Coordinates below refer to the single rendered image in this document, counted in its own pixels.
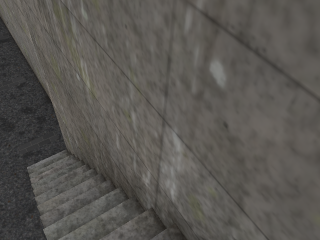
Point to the stairs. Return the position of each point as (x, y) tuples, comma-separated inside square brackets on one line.
[(77, 203)]

